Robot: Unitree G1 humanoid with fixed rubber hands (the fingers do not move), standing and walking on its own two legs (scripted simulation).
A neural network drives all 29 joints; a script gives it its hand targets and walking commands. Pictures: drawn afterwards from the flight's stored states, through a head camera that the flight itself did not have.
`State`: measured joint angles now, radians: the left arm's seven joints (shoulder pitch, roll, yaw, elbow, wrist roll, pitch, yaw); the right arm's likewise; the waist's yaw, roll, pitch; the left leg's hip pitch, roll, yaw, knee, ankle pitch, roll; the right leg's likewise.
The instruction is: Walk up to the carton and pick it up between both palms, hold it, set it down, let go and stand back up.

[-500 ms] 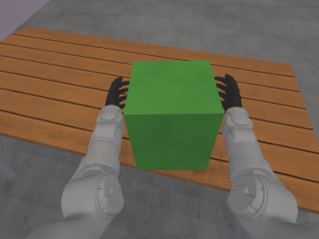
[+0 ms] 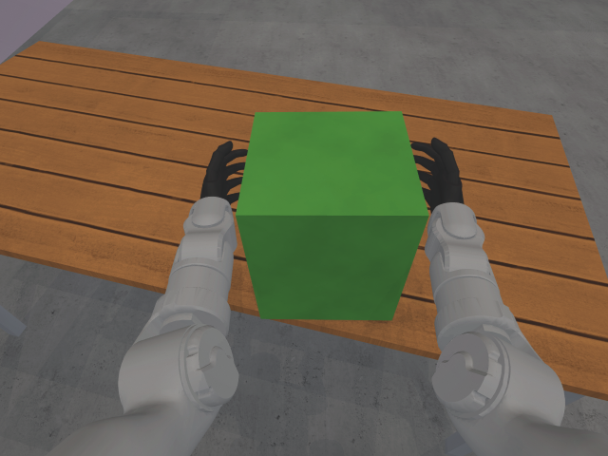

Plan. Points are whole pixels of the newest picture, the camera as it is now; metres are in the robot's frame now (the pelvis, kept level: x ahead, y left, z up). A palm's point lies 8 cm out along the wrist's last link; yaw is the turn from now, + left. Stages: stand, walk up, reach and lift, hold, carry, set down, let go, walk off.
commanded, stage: set down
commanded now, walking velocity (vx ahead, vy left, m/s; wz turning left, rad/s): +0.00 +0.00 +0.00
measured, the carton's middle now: (326, 221) +0.45 +0.01 +0.04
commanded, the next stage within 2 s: none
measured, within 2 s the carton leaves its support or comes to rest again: neither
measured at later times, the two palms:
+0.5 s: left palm (222, 200) +0.43 +0.15 +0.10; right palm (446, 207) +0.42 -0.15 +0.11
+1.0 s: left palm (223, 200) +0.43 +0.15 +0.10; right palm (446, 207) +0.42 -0.15 +0.11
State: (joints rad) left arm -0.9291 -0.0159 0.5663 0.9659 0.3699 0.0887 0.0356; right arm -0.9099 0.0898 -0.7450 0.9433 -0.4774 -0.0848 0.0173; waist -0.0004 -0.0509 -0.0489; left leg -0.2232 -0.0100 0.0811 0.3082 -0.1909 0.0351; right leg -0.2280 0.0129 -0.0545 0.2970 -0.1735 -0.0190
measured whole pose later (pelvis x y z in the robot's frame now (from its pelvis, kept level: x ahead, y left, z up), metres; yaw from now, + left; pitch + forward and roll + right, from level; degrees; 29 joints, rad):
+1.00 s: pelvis +0.00 +0.00 +0.00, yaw -1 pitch +7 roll +0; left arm -0.91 -0.09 0.65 0.83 0.49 0.06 0.00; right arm -0.87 0.14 -0.78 0.80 -0.54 -0.08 0.07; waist 0.00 -0.05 -0.01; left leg -0.23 -0.01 0.10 0.31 -0.19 0.04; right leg -0.24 0.01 -0.06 0.29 -0.17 -0.01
